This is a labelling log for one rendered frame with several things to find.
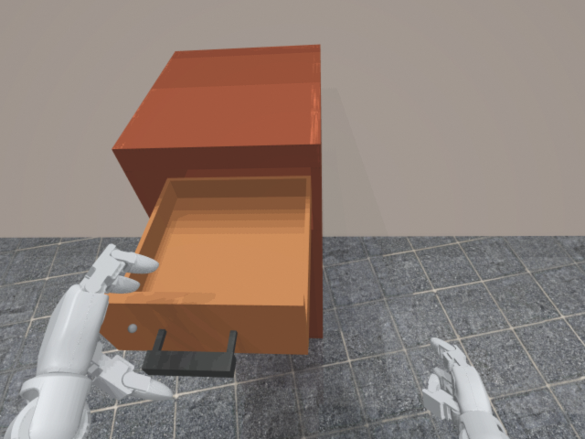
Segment handle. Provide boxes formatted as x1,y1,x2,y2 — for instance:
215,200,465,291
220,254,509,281
142,329,238,378

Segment robot left hand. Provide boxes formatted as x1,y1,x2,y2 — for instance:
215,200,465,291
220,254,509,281
36,244,173,401

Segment cabinet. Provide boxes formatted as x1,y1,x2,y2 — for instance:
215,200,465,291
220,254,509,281
112,45,323,338

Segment robot right hand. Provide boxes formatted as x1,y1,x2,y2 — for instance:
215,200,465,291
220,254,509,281
422,337,493,426

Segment drawer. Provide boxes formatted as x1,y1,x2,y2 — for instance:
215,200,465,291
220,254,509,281
100,176,312,355

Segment right robot forearm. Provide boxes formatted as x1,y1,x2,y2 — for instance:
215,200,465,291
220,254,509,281
458,411,510,439

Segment left robot forearm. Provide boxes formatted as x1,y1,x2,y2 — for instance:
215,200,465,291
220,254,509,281
4,372,92,439

